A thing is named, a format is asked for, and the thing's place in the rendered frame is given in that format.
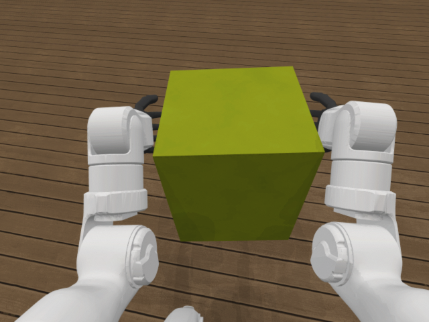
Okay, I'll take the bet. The carton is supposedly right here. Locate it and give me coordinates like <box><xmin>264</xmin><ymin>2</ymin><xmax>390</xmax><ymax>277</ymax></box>
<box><xmin>153</xmin><ymin>66</ymin><xmax>325</xmax><ymax>242</ymax></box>

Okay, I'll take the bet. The robot right forearm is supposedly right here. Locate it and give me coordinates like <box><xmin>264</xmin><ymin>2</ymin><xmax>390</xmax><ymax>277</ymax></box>
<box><xmin>318</xmin><ymin>101</ymin><xmax>402</xmax><ymax>257</ymax></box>

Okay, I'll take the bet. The robot left thigh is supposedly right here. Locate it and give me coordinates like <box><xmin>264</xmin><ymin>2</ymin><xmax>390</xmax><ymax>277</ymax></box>
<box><xmin>164</xmin><ymin>307</ymin><xmax>203</xmax><ymax>322</ymax></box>

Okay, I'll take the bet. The robot right hand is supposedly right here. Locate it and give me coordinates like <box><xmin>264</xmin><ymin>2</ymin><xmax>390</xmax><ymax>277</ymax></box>
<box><xmin>310</xmin><ymin>92</ymin><xmax>338</xmax><ymax>152</ymax></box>

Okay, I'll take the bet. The robot left upper arm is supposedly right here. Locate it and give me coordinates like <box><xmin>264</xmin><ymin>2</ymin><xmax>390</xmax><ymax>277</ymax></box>
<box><xmin>14</xmin><ymin>225</ymin><xmax>159</xmax><ymax>322</ymax></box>

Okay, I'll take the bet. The robot left hand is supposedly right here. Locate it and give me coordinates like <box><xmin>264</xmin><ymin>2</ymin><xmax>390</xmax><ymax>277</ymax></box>
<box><xmin>134</xmin><ymin>95</ymin><xmax>162</xmax><ymax>154</ymax></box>

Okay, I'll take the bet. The robot right upper arm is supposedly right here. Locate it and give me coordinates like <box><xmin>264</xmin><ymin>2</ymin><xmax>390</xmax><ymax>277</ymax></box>
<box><xmin>310</xmin><ymin>222</ymin><xmax>429</xmax><ymax>322</ymax></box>

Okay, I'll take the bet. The robot left forearm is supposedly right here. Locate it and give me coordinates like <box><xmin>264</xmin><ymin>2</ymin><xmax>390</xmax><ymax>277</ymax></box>
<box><xmin>76</xmin><ymin>106</ymin><xmax>154</xmax><ymax>274</ymax></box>

